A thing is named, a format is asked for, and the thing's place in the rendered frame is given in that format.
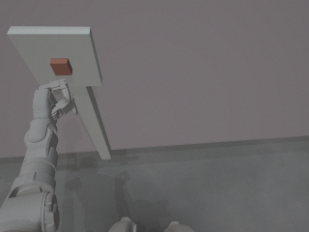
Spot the left robot forearm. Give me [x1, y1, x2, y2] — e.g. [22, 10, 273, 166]
[0, 118, 59, 214]

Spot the robot left hand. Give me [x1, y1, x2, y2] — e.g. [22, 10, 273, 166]
[32, 78, 78, 125]

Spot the panel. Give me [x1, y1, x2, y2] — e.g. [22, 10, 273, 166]
[7, 26, 112, 160]

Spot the robot left thigh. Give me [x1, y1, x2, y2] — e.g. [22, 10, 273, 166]
[108, 220, 138, 232]

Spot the left robot upper arm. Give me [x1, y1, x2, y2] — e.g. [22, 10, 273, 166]
[0, 191, 60, 232]

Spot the button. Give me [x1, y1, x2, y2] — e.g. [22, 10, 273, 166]
[49, 58, 72, 75]

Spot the right robot shin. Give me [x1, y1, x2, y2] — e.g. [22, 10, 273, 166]
[168, 221, 179, 227]

